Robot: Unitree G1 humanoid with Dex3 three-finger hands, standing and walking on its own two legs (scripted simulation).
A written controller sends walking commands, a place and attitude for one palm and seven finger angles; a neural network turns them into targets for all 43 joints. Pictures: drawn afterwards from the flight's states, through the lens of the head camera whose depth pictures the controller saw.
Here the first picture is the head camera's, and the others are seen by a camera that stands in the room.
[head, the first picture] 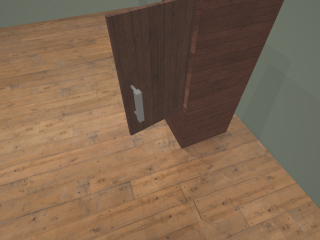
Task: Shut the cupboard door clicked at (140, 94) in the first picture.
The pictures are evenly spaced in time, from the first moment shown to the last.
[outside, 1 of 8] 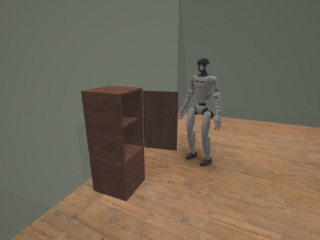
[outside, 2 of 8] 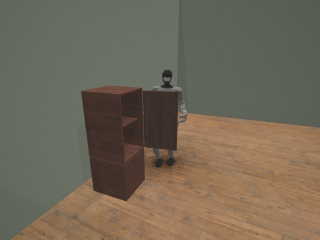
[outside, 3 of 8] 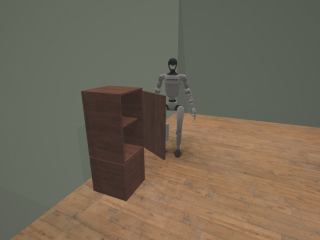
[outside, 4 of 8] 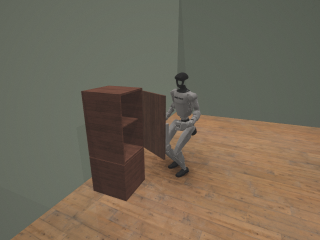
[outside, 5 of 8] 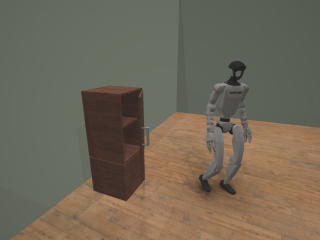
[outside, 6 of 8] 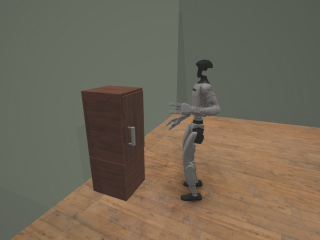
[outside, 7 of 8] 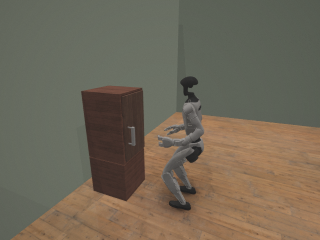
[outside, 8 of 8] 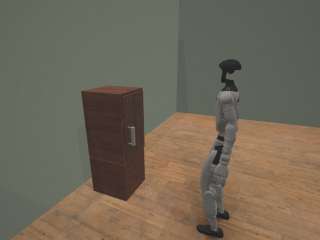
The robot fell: no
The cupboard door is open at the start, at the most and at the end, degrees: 100 100 0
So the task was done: yes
